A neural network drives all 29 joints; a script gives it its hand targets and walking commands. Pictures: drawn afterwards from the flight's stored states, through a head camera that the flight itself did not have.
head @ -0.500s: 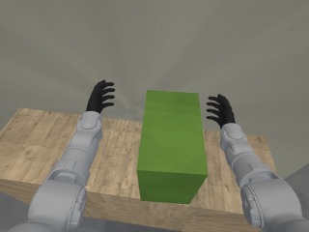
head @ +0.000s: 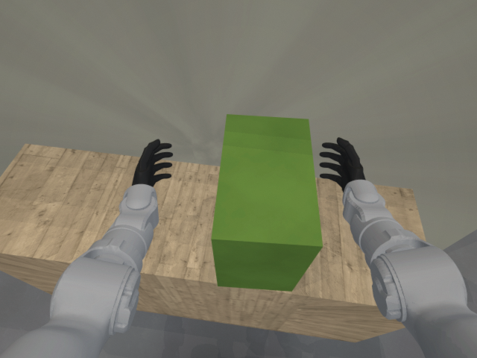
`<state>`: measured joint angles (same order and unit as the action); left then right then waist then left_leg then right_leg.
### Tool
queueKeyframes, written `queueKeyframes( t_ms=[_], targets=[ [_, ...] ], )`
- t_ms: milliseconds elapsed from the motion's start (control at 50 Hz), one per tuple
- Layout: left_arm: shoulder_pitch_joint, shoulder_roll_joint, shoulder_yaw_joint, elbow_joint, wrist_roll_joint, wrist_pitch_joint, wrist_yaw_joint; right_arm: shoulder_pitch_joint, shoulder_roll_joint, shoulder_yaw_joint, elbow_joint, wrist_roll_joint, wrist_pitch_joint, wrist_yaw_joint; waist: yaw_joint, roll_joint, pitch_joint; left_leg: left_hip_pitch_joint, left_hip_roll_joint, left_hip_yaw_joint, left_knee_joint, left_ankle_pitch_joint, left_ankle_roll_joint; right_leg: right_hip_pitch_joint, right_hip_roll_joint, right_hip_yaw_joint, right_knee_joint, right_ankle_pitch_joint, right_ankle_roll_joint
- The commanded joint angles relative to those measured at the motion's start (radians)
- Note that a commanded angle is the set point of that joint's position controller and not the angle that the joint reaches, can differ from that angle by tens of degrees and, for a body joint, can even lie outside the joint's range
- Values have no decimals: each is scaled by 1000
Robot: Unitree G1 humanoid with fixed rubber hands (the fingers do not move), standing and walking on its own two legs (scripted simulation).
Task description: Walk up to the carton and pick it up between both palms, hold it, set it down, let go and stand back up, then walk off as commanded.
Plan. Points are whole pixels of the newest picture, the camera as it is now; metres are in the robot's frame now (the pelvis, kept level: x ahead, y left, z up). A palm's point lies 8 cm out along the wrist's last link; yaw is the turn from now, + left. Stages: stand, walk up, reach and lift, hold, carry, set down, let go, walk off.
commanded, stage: reach and lift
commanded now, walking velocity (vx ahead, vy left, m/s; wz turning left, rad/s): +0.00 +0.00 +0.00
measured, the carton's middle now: (260, 207) +0.43 -0.04 -0.08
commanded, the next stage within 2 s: none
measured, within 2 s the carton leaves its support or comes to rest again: neither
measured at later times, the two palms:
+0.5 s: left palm (171, 183) +0.45 +0.15 -0.03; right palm (326, 183) +0.45 -0.17 -0.02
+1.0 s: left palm (192, 195) +0.43 +0.10 -0.03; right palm (324, 195) +0.42 -0.16 -0.02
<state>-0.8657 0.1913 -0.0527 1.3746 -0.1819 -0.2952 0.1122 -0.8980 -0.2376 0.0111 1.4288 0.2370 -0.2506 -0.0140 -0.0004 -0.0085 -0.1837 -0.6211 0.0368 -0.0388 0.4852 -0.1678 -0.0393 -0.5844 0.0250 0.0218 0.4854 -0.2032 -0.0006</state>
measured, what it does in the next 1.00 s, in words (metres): stands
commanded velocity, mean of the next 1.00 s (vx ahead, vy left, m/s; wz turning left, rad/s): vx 0.00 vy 0.00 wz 0.00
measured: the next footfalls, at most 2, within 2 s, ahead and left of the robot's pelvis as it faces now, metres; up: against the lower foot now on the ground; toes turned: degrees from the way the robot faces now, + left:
none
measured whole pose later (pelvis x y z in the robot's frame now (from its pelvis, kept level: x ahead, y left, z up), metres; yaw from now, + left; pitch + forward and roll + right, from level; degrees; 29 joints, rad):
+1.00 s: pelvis +0.01 +0.00 -0.03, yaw -1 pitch +28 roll -1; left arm -0.88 -0.01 0.34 1.39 0.26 -0.53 0.16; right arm -0.86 -0.04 -0.47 1.37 -0.18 -0.55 -0.11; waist 0.00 0.01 -0.24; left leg -0.92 0.05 -0.04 0.70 -0.26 -0.05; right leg -0.88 0.04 0.02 0.69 -0.29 0.00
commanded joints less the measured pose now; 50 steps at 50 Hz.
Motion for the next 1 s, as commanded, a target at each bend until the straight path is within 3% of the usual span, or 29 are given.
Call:
queueKeyframes(
  t_ms=[0,120,200,260,320,400,500,540,560,600,640,700,760,800,900,980],
  targets=[
    [-518,0,-5,-31,-76,-221,4,-407,-34,-13,-205,-15,-138,-6,-34,11,-595,82,-26,75,149,107,-31,-73,-13,-62,69,83,14],
    [-528,30,59,-107,-59,-294,3,-410,-5,-47,-303,-73,-205,-31,-33,13,-920,-65,-45,89,242,166,-23,-2,-23,-59,184,262,45],
    [-415,1,125,-155,3,-325,-7,-353,13,-53,-396,-112,-273,-61,-28,-7,-1127,-89,-60,97,310,326,-36,154,-20,-47,268,586,75],
    [-345,-9,194,-147,80,-328,-24,-310,23,-43,-364,-143,-310,-81,-14,-14,-1107,-111,-68,102,336,411,-44,245,-16,-34,317,789,93],
    [-300,-32,240,-143,157,-318,-36,-289,16,-54,-288,-162,-334,-91,-8,3,-1010,-78,-66,96,336,436,-53,258,-12,-30,329,861,96],
    [-294,-112,260,-173,224,-306,-35,-300,48,-69,-228,-155,-354,-86,-1,39,-886,35,-51,91,339,482,-61,181,6,-45,298,795,80],
    [-334,-227,252,-161,271,-290,-20,-294,120,-137,-149,-201,-318,-58,-11,78,-680,183,-26,91,291,306,-50,-71,28,-83,183,283,38],
    [-338,-266,255,-137,289,-282,-10,-302,145,-177,-130,-229,-305,-49,-18,75,-586,217,-21,89,274,272,-47,-134,34,-94,156,190,25],
    [-325,-274,270,-124,308,-279,-6,-305,148,-190,-111,-241,-306,-47,-17,72,-547,237,-20,88,275,309,-49,-133,34,-97,158,247,23],
    [-288,-283,320,-135,360,-274,2,-314,132,-202,-84,-264,-334,-56,-17,80,-574,294,-13,83,307,523,-67,-71,44,-100,179,533,26],
    [-290,-313,345,-158,405,-271,4,-323,175,-192,-94,-292,-351,-54,4,81,-627,298,-8,82,317,592,-69,-29,50,-91,191,628,33],
    [-299,-321,375,-224,446,-278,27,-310,215,-244,-120,-361,-368,-57,18,69,-684,276,-7,99,298,554,-58,-33,49,-87,178,593,38],
    [-346,-361,383,-264,469,-285,37,-333,285,-291,-157,-437,-360,-54,19,50,-725,236,-12,114,275,434,-41,-33,42,-82,164,494,36],
    [-365,-442,372,-241,492,-283,20,-354,386,-317,-180,-499,-348,-39,17,44,-697,224,-16,117,256,366,-34,-33,36,-89,152,429,34],
    [-367,-584,417,-151,594,-290,-37,-323,608,-386,-160,-689,-325,7,-2,14,-579,177,-20,126,218,270,-15,49,14,-90,146,426,34],
    [-406,-686,415,-128,634,-308,-69,-318,775,-389,-156,-794,-311,47,-16,10,-560,116,-20,132,208,207,-2,112,3,-91,162,422,29]
  ],
)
